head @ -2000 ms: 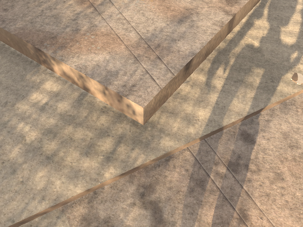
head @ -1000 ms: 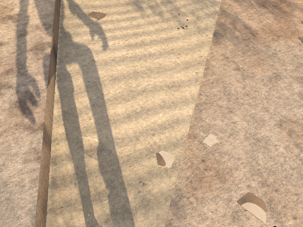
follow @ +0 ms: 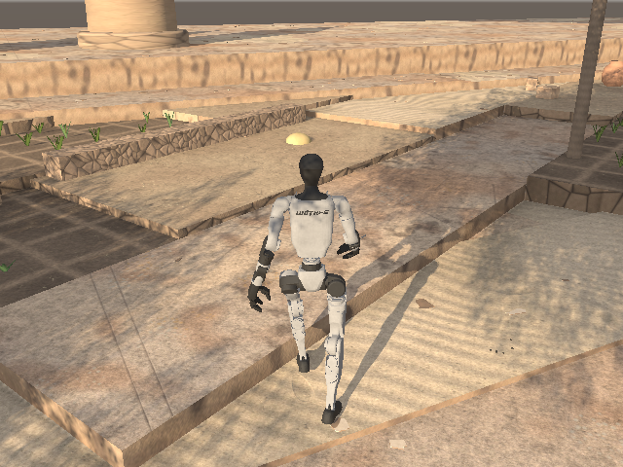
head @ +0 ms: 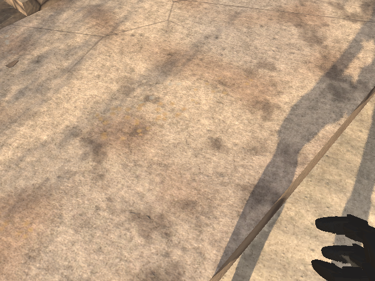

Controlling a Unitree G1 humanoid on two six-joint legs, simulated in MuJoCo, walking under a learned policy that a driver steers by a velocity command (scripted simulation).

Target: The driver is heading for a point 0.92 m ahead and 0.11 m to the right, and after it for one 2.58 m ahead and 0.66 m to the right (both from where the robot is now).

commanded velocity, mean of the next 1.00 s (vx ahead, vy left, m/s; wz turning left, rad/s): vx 0.19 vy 0.00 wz -0.29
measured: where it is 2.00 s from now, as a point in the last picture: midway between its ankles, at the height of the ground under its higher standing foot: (184, 174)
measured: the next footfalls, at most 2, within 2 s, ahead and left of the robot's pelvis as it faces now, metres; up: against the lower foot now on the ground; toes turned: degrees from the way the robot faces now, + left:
left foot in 0.04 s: +0.21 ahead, +0.03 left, +0.00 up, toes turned +6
right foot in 0.46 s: +0.41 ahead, -0.09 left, +0.00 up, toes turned +6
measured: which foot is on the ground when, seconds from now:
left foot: up 0.00-0.02, down 0.04-0.46, up 0.48-1.00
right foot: down 0.00-0.02, up 0.04-0.44, down 0.46-1.00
